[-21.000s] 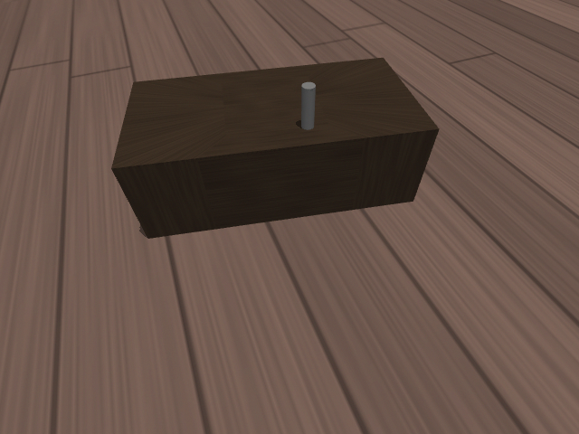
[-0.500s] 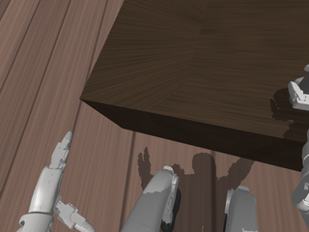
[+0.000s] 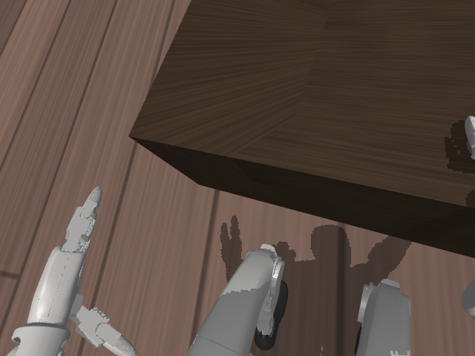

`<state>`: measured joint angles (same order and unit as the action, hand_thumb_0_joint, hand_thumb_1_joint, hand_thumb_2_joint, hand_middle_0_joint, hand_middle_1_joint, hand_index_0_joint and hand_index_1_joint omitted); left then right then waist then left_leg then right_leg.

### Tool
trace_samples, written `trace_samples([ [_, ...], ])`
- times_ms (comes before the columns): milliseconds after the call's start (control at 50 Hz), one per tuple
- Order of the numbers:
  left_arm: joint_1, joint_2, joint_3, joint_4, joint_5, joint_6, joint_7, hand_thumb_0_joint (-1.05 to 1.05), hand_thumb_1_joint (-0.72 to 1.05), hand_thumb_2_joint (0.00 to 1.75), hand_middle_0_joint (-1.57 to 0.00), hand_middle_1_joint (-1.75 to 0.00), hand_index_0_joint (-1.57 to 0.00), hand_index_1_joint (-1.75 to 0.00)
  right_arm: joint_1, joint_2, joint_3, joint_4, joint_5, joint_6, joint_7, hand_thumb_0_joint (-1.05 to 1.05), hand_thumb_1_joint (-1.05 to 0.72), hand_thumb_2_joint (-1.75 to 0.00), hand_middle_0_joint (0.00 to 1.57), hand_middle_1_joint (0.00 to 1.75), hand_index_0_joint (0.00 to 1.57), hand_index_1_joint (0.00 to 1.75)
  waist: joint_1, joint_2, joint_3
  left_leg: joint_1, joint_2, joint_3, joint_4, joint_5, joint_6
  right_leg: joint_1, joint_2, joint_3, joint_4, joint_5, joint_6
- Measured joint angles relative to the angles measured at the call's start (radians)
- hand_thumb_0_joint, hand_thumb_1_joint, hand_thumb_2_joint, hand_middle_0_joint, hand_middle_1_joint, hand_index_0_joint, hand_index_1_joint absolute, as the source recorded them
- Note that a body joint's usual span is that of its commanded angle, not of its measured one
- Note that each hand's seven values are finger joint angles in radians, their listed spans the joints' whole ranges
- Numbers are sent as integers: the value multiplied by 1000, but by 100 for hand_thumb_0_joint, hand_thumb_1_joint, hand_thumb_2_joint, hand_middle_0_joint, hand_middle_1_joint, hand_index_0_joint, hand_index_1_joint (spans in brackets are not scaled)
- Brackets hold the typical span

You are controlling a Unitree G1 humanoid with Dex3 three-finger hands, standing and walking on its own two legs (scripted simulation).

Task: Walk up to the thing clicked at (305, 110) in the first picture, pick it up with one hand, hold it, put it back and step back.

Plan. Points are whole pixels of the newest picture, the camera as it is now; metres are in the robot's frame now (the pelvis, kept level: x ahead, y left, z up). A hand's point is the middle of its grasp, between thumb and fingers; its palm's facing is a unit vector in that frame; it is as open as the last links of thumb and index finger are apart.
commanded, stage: lower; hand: right
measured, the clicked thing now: out of the picture +0.51 -0.24 -0.03
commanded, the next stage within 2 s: loosen in 0.44 s
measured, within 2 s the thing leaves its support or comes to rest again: rests again in 0.30 s
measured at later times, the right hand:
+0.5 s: hand out of the picture +0.52 -0.23 -0.08, palm faces +0.26 +0.97 +0.01, open 7.6 cm
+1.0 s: hand out of the picture +0.52 -0.23 -0.09, palm faces +0.25 +0.97 +0.01, open 10.3 cm
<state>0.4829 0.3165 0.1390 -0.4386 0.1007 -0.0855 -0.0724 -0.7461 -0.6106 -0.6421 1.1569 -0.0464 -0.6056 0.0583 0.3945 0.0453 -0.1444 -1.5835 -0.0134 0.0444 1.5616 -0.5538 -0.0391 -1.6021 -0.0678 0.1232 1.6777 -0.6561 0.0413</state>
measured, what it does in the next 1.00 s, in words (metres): stands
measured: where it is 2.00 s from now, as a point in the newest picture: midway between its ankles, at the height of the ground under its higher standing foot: (313, 349)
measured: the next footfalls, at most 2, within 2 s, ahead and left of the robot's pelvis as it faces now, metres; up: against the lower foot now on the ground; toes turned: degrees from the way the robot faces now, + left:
none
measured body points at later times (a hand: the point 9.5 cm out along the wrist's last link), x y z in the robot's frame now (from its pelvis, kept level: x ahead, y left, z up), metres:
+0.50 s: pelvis -0.01 +0.00 -0.02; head +0.20 -0.09 +0.37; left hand +0.17 +0.25 +0.14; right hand +0.50 -0.28 -0.08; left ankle +0.08 +0.14 -0.53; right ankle +0.04 -0.14 -0.53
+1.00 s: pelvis -0.02 +0.00 -0.03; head +0.20 -0.09 +0.35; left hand +0.17 +0.25 +0.14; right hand +0.50 -0.28 -0.09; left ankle +0.08 +0.14 -0.53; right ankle +0.04 -0.14 -0.53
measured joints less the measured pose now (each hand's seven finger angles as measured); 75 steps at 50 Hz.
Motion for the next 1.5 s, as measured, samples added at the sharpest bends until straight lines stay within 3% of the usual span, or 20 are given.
trace_samples([
  [640, 11, 56, 63, -127, -21, -18, -16, 0, -54, 6, -6, -5, -6, -6, -40, -74, -24, -4, -16, 16, 13, -2, 16, -117, 85, 116, 89, 116, 40, 16, 14, -107, -1, -2, 98, 2, 0, -104, 7, 8, 97, 0, 4],
  [900, 26, 72, 97, -140, -38, -31, -16, 0, -52, 5, -7, -6, -7, -5, -43, -83, -12, -28, -14, 69, 15, -1, 19, -65, 96, 84, 99, 84, 44, 15, 11, -123, 0, -1, 108, 5, -1, -122, 9, 11, 109, 2, 4],
  [1020, 30, 63, 86, -143, -38, -30, -17, 0, -53, 6, -7, -6, -7, -6, -35, -70, -20, -50, -13, 76, 14, -1, 32, -41, 87, 65, 89, 65, 44, 19, 11, -124, -2, -4, 111, 0, -3, -121, 7, 7, 113, -4, 2],
  [1160, 32, 68, 90, -143, -38, -32, -18, 0, -54, 6, -7, -6, -6, -6, -25, -61, -17, -61, -17, 80, 10, -1, 40, -27, 71, 49, 72, 49, 45, 20, 6, -115, -1, -3, 107, -5, -3, -114, 8, 8, 110, -9, 1],
  [1240, 28, 65, 96, -127, -38, -36, -18, 0, -54, 6, -7, -5, -6, -6, -21, -55, -16, -63, -17, 79, 11, -1, 40, -25, 59, 43, 60, 43, 41, 16, 6, -112, -1, -3, 105, -7, -4, -111, 7, 8, 110, -11, 0],
  [1360, 21, 62, 80, -111, -38, -17, -21, 0, -53, 6, -7, -5, -6, -6, -2, -65, -51, -121, -18, 100, 22, -1, 37, -28, 44, 38, 46, 38, 34, 21, 3, -98, -6, -8, 100, -7, -5, -92, 2, 2, 102, -14, 1],
  [1500, 32, 39, 52, -40, -51, 6, -10, 0, -52, 5, -6, -5, -6, -5, 1, -103, -56, -167, -4, 170, 62, -1, 36, -27, 35, 34, 36, 33, 0, 9, -11, -5, -5, 3, 25, 7, 2, -6, -1, 8, 30, 3, 5],
])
